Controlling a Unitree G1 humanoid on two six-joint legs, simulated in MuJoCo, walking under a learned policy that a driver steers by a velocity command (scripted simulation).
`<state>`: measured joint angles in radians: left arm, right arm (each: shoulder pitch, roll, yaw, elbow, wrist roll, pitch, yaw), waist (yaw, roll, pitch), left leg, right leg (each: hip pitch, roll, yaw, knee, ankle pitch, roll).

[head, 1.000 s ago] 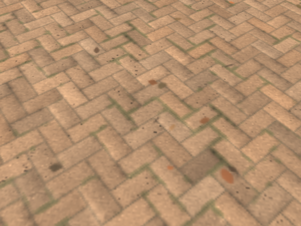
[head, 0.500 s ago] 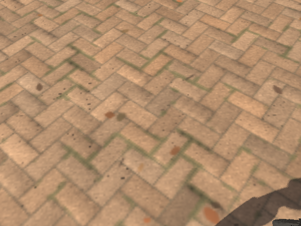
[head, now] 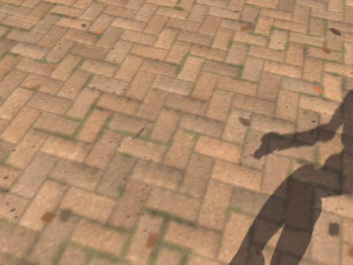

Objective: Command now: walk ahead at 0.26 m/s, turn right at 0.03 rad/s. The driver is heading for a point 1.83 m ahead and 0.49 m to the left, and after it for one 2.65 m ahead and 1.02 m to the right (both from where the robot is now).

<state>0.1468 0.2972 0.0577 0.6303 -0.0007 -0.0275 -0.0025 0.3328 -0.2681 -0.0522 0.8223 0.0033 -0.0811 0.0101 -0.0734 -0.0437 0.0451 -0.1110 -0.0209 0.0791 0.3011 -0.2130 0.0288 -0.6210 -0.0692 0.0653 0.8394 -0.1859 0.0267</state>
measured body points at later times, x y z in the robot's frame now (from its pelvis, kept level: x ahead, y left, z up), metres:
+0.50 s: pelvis +0.10 -0.01 -0.01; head +0.12 +0.01 +0.43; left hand +0.19 +0.30 -0.12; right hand +0.29 -0.26 -0.11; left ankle +0.09 +0.10 -0.73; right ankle +0.18 -0.13 -0.75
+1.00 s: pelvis +0.12 +0.00 -0.01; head +0.14 +0.01 +0.44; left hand +0.11 +0.32 -0.11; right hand +0.39 -0.17 -0.10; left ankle +0.09 +0.10 -0.75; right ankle +0.17 -0.11 -0.75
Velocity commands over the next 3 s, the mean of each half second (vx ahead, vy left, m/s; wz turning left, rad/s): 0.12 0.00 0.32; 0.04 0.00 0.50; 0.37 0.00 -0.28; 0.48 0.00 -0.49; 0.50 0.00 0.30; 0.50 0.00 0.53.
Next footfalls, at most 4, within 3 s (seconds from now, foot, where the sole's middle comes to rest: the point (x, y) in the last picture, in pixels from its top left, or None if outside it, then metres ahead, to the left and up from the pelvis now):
0.12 right None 0.22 -0.13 -0.78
0.52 left None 0.12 0.11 -0.78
1.00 right None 0.21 -0.09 -0.78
1.38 left None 0.26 0.22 -0.78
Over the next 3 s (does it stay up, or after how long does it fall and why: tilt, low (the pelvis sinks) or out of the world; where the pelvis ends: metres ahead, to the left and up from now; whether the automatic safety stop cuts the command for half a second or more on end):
stays up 1.11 0.20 -0.01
